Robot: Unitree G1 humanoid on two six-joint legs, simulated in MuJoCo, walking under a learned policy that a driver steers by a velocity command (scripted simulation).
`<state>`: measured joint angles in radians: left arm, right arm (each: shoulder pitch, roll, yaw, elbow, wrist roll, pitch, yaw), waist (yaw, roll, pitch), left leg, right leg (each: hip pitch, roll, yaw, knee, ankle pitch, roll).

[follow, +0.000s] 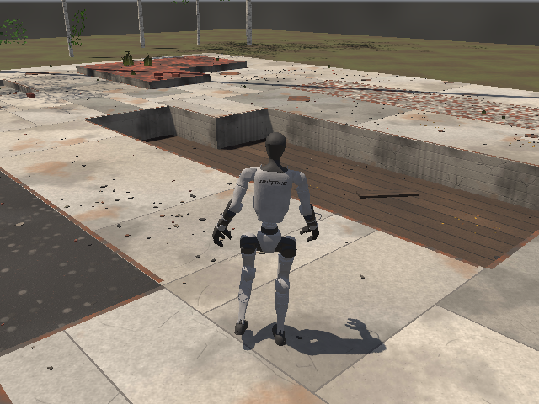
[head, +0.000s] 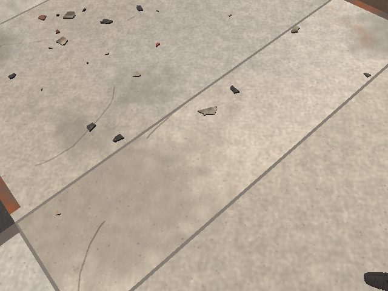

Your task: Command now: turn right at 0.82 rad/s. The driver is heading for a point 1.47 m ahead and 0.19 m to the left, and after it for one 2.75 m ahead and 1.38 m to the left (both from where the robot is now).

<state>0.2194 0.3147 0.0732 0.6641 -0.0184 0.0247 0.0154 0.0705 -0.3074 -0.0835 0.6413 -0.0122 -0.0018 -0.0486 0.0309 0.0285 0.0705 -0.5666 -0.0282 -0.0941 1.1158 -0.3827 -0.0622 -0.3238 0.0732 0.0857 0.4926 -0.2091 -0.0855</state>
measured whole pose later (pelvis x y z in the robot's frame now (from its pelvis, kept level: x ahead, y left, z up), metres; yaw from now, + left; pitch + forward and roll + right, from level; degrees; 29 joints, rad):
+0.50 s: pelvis +0.06 +0.03 +0.00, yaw -11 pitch +1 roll +1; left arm 0.17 0.28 0.03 0.66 0.01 0.04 0.01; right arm 0.16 -0.26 -0.04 0.71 -0.02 -0.03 -0.01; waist 0.00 -0.04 0.02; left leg -0.24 -0.02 -0.04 0.48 -0.26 -0.01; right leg -0.23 0.10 0.20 0.54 -0.31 -0.01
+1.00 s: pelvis +0.20 -0.02 -0.01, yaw -5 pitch +1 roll +0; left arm 0.53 0.24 0.04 0.78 0.02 -0.11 -0.01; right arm 0.22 -0.29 -0.04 0.67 0.05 -0.06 0.04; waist 0.08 0.05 -0.01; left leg -0.75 0.03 -0.10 1.19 -0.13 0.06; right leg 0.04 0.03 -0.09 0.32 -0.39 -0.04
